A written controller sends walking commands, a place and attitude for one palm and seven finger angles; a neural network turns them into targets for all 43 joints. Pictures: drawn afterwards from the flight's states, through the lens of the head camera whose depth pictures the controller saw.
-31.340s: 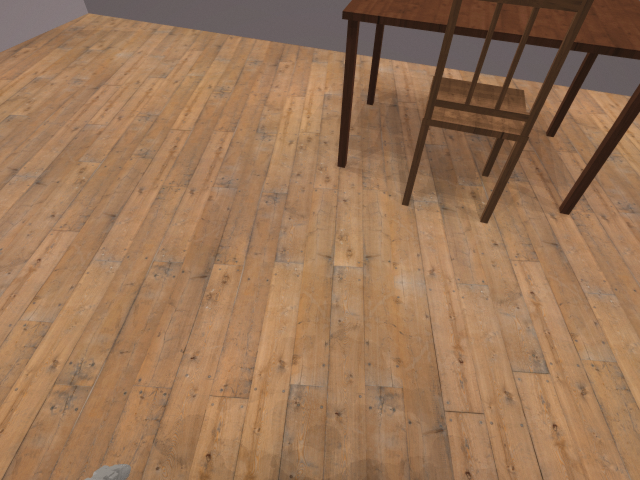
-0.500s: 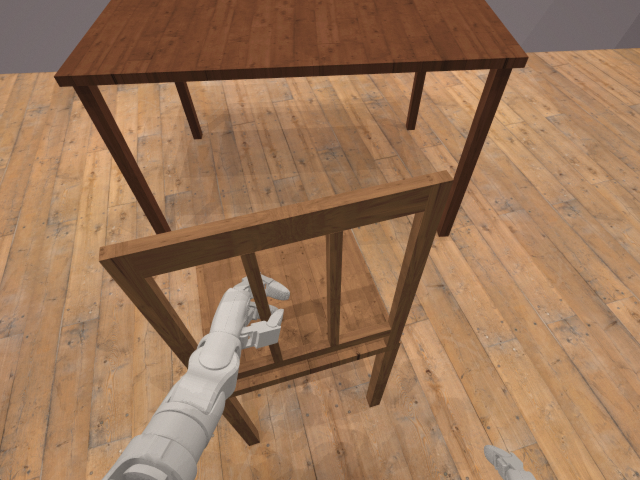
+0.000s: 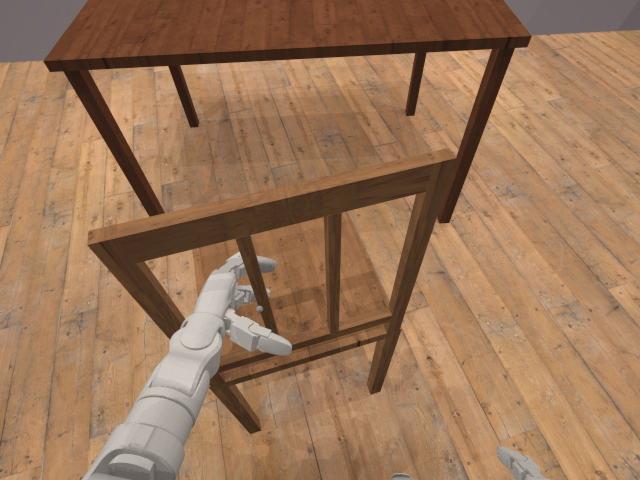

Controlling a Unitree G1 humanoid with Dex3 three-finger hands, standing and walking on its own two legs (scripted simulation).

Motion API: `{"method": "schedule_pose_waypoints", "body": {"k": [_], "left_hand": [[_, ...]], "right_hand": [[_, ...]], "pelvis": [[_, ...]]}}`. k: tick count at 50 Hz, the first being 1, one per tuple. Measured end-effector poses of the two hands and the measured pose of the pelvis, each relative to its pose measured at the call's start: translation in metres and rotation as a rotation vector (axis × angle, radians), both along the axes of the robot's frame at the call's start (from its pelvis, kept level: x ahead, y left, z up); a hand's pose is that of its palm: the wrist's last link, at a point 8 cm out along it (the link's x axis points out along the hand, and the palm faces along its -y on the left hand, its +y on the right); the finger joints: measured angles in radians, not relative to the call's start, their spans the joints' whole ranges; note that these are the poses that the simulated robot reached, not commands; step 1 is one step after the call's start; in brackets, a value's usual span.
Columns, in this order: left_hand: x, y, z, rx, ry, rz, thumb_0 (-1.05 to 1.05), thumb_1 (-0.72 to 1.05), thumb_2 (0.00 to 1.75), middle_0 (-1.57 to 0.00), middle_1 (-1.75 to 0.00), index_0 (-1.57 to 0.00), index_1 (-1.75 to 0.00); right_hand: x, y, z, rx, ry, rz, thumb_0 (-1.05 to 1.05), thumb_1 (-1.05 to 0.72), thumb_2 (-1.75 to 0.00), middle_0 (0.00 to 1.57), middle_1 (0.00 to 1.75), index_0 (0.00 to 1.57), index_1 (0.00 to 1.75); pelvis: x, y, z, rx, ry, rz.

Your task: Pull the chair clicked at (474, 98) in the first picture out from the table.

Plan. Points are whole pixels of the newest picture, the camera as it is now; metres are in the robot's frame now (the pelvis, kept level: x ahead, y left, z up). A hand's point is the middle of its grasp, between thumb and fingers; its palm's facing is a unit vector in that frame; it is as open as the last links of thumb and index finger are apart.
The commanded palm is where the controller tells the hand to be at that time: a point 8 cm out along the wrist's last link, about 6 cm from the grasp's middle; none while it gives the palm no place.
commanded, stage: open the thumb and straighten the fingers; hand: left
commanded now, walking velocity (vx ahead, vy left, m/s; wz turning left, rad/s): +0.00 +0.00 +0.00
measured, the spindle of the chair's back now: (263, 301) +0.37 +0.09 -0.04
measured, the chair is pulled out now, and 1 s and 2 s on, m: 0.50 0.50 0.50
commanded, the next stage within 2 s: draw the fingers out of the gap in 0.26 s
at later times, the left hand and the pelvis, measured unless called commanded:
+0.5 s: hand (250, 318) +0.34 +0.10 -0.03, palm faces -0.15 -0.98 -0.16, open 17.4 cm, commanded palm +0.31 +0.15 -0.01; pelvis +0.00 -0.01 -0.01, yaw +0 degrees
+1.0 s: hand (245, 393) +0.24 +0.10 -0.03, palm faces -0.15 -0.98 -0.15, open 17.5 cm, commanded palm +0.22 +0.14 -0.01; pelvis +0.01 -0.01 -0.01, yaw +2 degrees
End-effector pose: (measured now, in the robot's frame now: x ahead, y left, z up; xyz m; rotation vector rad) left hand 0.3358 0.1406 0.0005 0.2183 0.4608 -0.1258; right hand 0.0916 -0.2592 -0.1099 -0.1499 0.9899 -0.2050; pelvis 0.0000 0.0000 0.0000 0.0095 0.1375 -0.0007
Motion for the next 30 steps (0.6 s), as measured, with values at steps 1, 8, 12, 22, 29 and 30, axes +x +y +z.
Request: {"method": "schedule_pose_waypoints", "body": {"k": [1,8,12,22,29,30], "left_hand": [[0.0,-0.001,0.0,-0.002,-0.003,-0.002,-0.01,-0.44,0.25,-0.3,-0.92,-0.32,-0.94],[-0.002,0.005,-0.002,0.001,-0.002,0.015,-0.01,-0.52,0.21,-0.16,-0.46,-0.16,-0.47],[-0.004,0.008,-0.003,0.006,0.002,0.013,-0.01,-0.53,0.2,-0.09,-0.25,-0.09,-0.25],[-0.002,0.009,-0.006,-0.021,0.002,0.014,-0.02,-0.54,0.2,-0.02,-0.04,-0.02,-0.03],[-0.027,0.019,-0.014,-0.018,0.021,0.019,-0.01,-0.53,0.2,-0.01,-0.01,-0.01,-0.01],[-0.033,0.02,-0.014,-0.018,0.021,0.019,-0.01,-0.53,0.2,-0.01,-0.01,-0.01,-0.01]], "right_hand": [[-0.001,0.002,-0.001,0.004,-0.001,0.001,0.01,-0.91,-0.9,0.2,0.3,0.2,0.3],[-0.003,0.009,-0.006,0.025,-0.007,0.013,0.01,-0.91,-0.9,0.2,0.3,0.2,0.3],[-0.001,0.007,-0.007,0.021,-0.019,0.017,0.01,-0.91,-0.9,0.2,0.3,0.2,0.3],[0.006,-0.006,-0.002,-0.013,-0.042,0.027,0.01,-0.91,-0.9,0.2,0.3,0.2,0.3],[0.018,-0.01,0.004,-0.02,-0.076,0.029,0.01,-0.91,-0.9,0.2,0.3,0.2,0.3],[0.02,-0.01,0.004,-0.02,-0.084,0.033,0.01,-0.91,-0.9,0.2,0.3,0.2,0.3]], "pelvis": [[0.0,0.0,0.0,0.0,0.0,0.001],[-0.001,-0.002,-0.003,0.005,0.005,-0.001],[-0.002,-0.003,-0.004,0.004,0.005,0.002],[-0.003,-0.007,-0.006,0.005,0.016,0.006],[0.002,-0.008,-0.006,0.002,0.02,0.005],[0.002,-0.008,-0.006,0.001,0.019,0.006]]}}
